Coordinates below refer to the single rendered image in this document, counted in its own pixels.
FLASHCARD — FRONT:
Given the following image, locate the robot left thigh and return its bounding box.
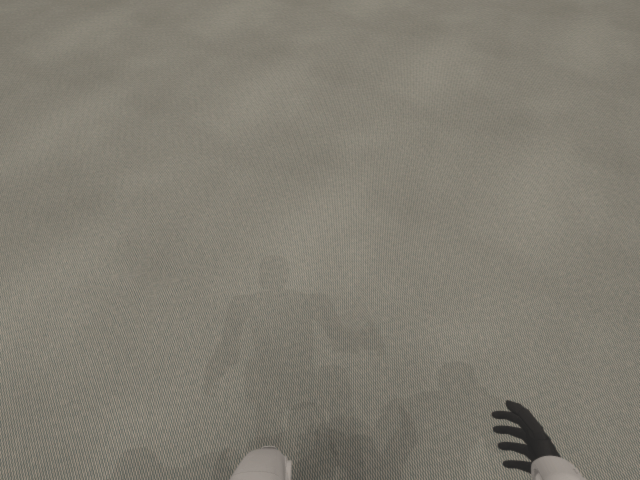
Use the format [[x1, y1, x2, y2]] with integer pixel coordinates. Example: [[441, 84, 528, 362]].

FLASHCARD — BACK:
[[229, 448, 292, 480]]

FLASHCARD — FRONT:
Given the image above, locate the right robot hand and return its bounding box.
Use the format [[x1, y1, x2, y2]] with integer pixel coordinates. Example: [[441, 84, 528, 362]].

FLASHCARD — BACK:
[[491, 400, 560, 474]]

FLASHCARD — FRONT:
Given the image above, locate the right robot forearm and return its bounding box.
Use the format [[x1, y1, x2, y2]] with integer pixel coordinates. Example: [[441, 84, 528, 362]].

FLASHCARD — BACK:
[[531, 456, 586, 480]]

